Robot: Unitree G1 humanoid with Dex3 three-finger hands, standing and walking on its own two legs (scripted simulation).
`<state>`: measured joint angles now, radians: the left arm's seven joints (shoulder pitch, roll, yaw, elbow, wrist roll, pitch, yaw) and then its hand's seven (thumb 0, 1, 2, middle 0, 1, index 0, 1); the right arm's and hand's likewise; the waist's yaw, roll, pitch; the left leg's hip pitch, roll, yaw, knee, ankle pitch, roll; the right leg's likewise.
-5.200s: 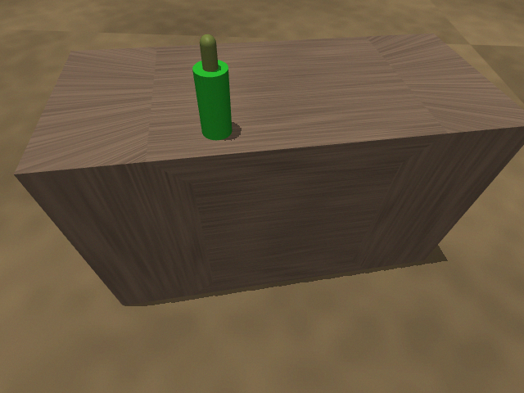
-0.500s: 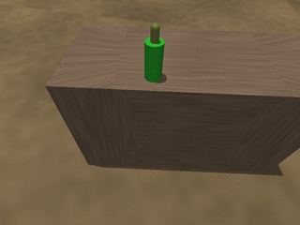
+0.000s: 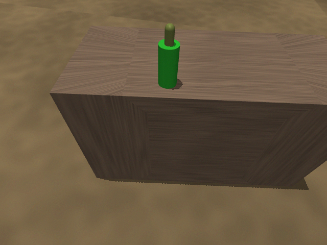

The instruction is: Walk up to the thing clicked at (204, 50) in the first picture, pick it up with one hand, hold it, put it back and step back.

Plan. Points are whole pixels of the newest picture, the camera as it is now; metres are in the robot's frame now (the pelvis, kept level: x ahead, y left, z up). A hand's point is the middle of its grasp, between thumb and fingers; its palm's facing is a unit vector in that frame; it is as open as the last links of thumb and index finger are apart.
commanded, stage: stand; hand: left
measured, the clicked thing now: (168, 56) +0.69 -0.01 +0.08
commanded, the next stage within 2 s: walk up in 0.88 s
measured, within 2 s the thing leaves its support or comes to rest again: neither
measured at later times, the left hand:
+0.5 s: hand out of the picture +0.07 +0.25 -0.16, palm faces -0.02 -0.94 -0.35, open 7.4 cm
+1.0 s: hand out of the picture +0.07 +0.26 -0.16, palm faces -0.05 -0.94 -0.35, open 7.4 cm
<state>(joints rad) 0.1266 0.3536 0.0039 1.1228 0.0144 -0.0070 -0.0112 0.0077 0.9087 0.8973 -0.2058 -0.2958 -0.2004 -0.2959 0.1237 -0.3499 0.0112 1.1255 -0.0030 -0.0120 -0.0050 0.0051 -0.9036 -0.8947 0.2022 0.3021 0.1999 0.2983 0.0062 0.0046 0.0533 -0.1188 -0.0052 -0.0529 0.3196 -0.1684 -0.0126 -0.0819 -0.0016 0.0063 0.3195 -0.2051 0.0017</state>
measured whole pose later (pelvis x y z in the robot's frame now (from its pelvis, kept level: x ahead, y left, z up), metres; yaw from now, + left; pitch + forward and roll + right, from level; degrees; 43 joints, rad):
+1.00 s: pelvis +0.01 -0.02 -0.01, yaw -2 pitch -2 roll +1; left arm 0.18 0.41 0.09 1.04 0.06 0.05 -0.07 0.01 0.91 0.90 -0.21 -0.30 -0.20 -0.30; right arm 0.21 -0.34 -0.05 1.05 -0.03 -0.06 -0.02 0.00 -0.90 -0.89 0.21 0.30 0.20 0.30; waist 0.01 -0.05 0.05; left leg -0.14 0.00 -0.02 0.39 -0.23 0.00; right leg -0.29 0.01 0.07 0.78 -0.43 -0.03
